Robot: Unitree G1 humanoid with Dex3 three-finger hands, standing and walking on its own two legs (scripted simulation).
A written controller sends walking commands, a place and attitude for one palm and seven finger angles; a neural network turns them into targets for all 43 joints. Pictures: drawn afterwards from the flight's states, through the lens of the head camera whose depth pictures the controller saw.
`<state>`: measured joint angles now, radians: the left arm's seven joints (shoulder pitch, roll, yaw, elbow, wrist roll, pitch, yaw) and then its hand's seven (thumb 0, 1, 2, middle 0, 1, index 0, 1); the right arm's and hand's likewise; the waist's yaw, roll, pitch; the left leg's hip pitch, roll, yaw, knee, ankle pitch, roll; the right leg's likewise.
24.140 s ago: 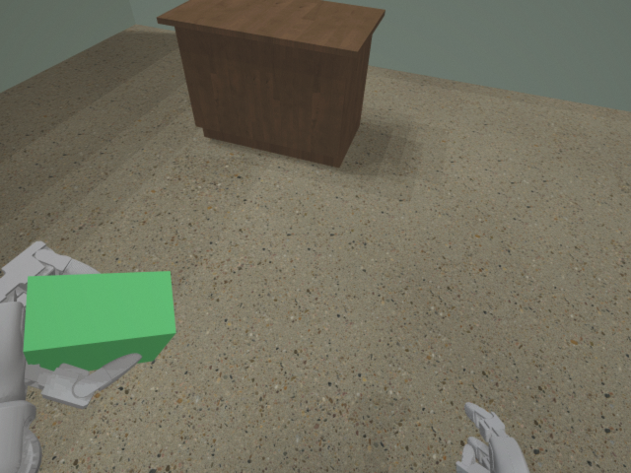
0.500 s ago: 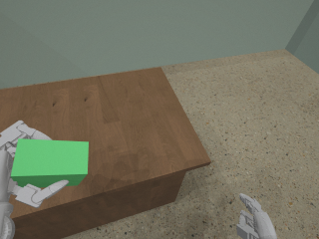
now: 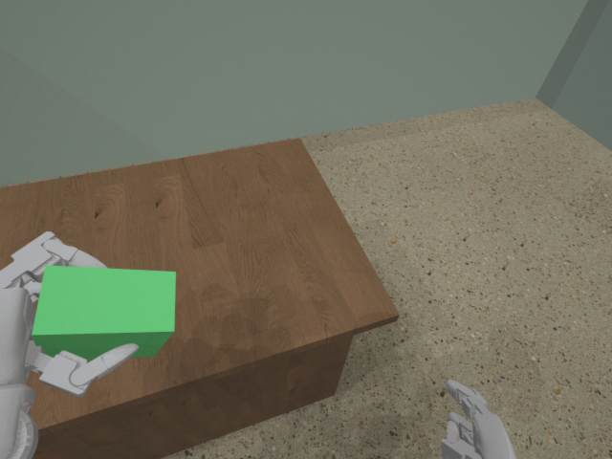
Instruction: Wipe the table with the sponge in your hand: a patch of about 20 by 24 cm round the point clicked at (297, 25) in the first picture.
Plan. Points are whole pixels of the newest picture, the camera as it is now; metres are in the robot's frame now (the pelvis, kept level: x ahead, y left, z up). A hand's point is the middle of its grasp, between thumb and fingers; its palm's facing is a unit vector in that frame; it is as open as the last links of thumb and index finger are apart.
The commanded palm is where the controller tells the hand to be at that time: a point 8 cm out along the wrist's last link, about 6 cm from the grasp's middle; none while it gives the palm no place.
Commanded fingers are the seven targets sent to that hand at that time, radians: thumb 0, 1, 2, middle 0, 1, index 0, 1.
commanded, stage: look again from close up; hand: left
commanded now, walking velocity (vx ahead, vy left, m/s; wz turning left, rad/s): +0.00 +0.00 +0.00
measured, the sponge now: (126, 317) +0.22 +0.21 +0.12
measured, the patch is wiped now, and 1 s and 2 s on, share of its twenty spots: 0.00 0.00 0.00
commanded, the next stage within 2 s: come to a stop and stand still in 0.04 s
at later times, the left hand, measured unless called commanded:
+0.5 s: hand (33, 261) +0.25 +0.30 +0.18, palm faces +0.43 -0.78 -0.44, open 10.2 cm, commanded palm +0.16 +0.28 +0.17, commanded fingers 0.00 0.10 1.30 -1.20 -1.60 -1.20 -1.60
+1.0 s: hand (75, 269) +0.25 +0.26 +0.16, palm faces +0.35 -0.88 -0.33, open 10.2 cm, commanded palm +0.19 +0.30 +0.17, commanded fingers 0.00 0.10 1.30 -1.20 -1.60 -1.20 -1.60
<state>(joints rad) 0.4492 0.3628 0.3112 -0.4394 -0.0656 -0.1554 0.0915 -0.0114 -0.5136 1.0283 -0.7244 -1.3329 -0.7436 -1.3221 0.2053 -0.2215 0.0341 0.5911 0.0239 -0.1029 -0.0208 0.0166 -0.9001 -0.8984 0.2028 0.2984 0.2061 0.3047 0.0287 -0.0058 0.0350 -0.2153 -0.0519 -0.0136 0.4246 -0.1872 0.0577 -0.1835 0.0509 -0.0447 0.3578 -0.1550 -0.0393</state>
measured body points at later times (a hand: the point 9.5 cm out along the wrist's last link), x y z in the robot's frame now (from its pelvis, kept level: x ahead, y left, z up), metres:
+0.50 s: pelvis +0.00 +0.01 +0.00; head +0.03 +0.03 +0.45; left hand +0.22 +0.34 +0.20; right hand +0.19 -0.21 -0.07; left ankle +0.03 +0.08 -0.74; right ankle +0.03 -0.09 -0.74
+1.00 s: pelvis +0.02 +0.03 +0.00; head +0.05 +0.06 +0.44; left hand +0.23 +0.31 +0.18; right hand +0.20 -0.20 -0.07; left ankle +0.03 +0.08 -0.74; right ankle +0.03 -0.09 -0.74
